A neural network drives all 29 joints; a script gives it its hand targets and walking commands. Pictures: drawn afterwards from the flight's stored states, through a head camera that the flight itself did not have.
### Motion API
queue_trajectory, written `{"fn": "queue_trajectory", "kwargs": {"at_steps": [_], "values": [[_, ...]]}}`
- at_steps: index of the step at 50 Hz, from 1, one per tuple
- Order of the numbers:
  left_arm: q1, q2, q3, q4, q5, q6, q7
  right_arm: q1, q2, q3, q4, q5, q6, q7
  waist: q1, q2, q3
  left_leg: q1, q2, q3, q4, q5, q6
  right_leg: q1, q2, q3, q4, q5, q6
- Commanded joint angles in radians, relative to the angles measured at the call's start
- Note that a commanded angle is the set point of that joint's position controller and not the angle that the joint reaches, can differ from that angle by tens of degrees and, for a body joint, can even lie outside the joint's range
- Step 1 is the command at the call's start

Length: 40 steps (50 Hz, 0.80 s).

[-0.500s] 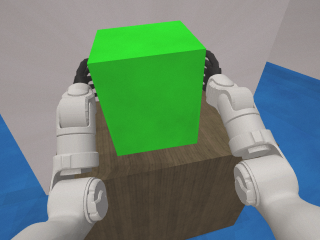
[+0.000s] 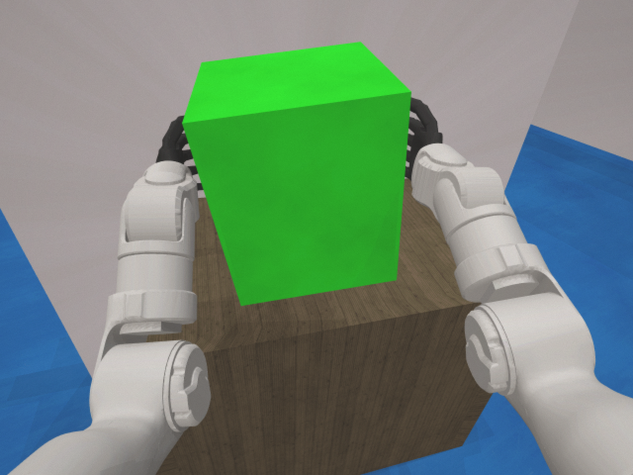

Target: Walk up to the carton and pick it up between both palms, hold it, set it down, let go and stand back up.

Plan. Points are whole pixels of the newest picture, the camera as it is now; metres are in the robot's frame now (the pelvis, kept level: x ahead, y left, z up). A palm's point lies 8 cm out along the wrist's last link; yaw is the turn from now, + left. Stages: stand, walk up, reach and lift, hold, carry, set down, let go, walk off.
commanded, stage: hold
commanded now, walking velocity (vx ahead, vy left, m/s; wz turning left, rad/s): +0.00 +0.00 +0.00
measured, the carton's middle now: (301, 173) +0.42 +0.00 +0.25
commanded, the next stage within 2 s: none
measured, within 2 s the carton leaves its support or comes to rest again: neither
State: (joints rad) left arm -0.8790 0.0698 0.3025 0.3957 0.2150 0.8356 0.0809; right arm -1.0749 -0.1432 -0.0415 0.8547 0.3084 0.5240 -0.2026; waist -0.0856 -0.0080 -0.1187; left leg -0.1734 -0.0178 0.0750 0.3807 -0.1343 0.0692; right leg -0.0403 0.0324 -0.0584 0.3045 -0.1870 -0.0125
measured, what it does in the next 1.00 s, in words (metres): stands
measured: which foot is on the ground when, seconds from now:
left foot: down 0.00-1.00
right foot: down 0.00-1.00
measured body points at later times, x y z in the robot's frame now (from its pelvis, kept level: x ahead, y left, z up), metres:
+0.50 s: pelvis +0.01 +0.00 +0.00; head -0.06 +0.02 +0.44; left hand +0.40 +0.16 +0.25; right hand +0.41 -0.14 +0.28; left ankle +0.05 +0.07 -0.75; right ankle -0.01 -0.11 -0.75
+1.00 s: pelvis +0.01 +0.00 +0.00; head -0.06 +0.02 +0.44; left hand +0.40 +0.16 +0.26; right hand +0.41 -0.14 +0.28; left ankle +0.05 +0.07 -0.75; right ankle -0.01 -0.11 -0.75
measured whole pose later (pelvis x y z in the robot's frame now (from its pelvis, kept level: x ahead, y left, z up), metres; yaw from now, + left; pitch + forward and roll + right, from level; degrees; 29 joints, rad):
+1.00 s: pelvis +0.01 +0.00 +0.00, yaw +0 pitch -5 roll -2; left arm -0.85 0.06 0.32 0.30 0.23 0.87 0.06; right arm -1.04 -0.14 -0.01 0.75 0.33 0.56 -0.23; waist -0.08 -0.01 -0.10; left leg -0.15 -0.01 0.07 0.38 -0.15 0.06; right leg 0.00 0.04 -0.06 0.28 -0.19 -0.02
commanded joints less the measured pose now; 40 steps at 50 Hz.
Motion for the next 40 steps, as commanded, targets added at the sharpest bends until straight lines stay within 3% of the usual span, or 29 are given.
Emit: {"fn": "queue_trajectory", "kwargs": {"at_steps": [1,4,6,8,10,12,15,21,24,26,33,36,38,40], "values": [[-0.867,-0.591,-0.372,-0.136,-0.2,-0.091,-0.14,-0.744,0.635,0.196,-0.237,0.13,-0.017,0.131,-0.003,0.052,-0.341,0.271,0.051,-0.137,-0.057,0.054,-0.085,-0.145,0.017,0.041,-0.072,0.069,0.05],[-0.818,-0.562,-0.32,-0.114,-0.174,-0.083,-0.149,-0.756,0.644,0.24,-0.264,0.158,-0.01,0.119,0.039,-0.006,-0.329,0.259,0.041,-0.126,-0.052,0.09,-0.066,-0.117,0.013,0.052,-0.083,0.094,0.061],[-0.816,-0.572,-0.321,-0.108,-0.18,-0.079,-0.155,-0.767,0.635,0.243,-0.282,0.165,-0.011,0.115,0.038,0.004,-0.327,0.26,0.045,-0.129,-0.054,0.085,-0.072,-0.122,0.015,0.049,-0.078,0.084,0.059],[-0.83,-0.588,-0.341,-0.114,-0.188,-0.078,-0.157,-0.787,0.633,0.229,-0.312,0.168,-0.021,0.113,0.027,0.028,-0.345,0.277,0.046,-0.129,-0.05,0.083,-0.076,-0.133,0.014,0.05,-0.082,0.074,0.053],[-0.844,-0.606,-0.374,-0.166,-0.215,-0.082,-0.152,-0.79,0.65,0.254,-0.364,0.19,-0.022,0.107,0.015,0.043,-0.394,0.309,0.043,-0.132,-0.017,0.157,-0.083,-0.125,0.021,0.048,-0.067,0.142,0.05],[-0.847,-0.603,-0.38,-0.186,-0.218,-0.08,-0.152,-0.765,0.644,0.247,-0.364,0.186,-0.012,0.097,-0.001,0.033,-0.391,0.323,0.039,-0.135,-0.013,0.165,-0.087,-0.133,0.021,0.051,-0.071,0.165,0.055],[-0.824,-0.609,-0.41,-0.232,-0.211,-0.069,-0.157,-0.696,0.624,0.24,-0.338,0.175,0.0,0.088,-0.02,0.077,-0.376,0.347,0.042,-0.134,-0.011,0.192,-0.105,-0.125,0.025,0.05,-0.073,0.173,0.051],[-0.785,-0.598,-0.405,-0.252,-0.189,-0.041,-0.178,-0.675,0.605,0.251,-0.358,0.178,0.018,0.085,-0.024,0.096,-0.32,0.308,0.04,-0.136,-0.024,0.179,-0.109,-0.093,0.019,0.046,-0.072,0.17,0.054],[-0.807,-0.625,-0.432,-0.301,-0.208,-0.047,-0.174,-0.71,0.631,0.271,-0.428,0.193,0.005,0.089,-0.013,0.089,-0.37,0.321,0.034,-0.135,-0.001,0.256,-0.116,-0.086,0.031,0.041,-0.058,0.22,0.051],[-0.804,-0.614,-0.444,-0.328,-0.215,-0.047,-0.17,-0.687,0.628,0.272,-0.444,0.199,0.009,0.084,-0.028,0.087,-0.405,0.365,0.035,-0.141,0.013,0.294,-0.124,-0.083,0.033,0.037,-0.05,0.252,0.054],[-0.757,-0.593,-0.41,-0.311,-0.181,-0.028,-0.177,-0.689,0.624,0.297,-0.45,0.197,0.019,0.083,0.003,0.05,-0.361,0.326,0.031,-0.122,-0.005,0.247,-0.102,-0.07,0.026,0.05,-0.063,0.228,0.064],[-0.756,-0.58,-0.397,-0.276,-0.178,-0.024,-0.179,-0.693,0.622,0.279,-0.434,0.176,0.023,0.083,0.003,0.032,-0.331,0.311,0.034,-0.12,-0.023,0.201,-0.093,-0.079,0.024,0.049,-0.067,0.2,0.061],[-0.764,-0.57,-0.369,-0.237,-0.169,-0.026,-0.184,-0.71,0.632,0.277,-0.411,0.17,0.025,0.088,0.021,0.019,-0.298,0.285,0.032,-0.112,-0.035,0.15,-0.081,-0.095,0.017,0.046,-0.072,0.157,0.062],[-0.778,-0.579,-0.377,-0.228,-0.165,-0.028,-0.184,-0.7,0.625,0.255,-0.367,0.161,0.023,0.092,0.015,0.05,-0.303,0.286,0.035,-0.11,-0.046,0.12,-0.083,-0.088,0.019,0.052,-0.071,0.139,0.065]]}}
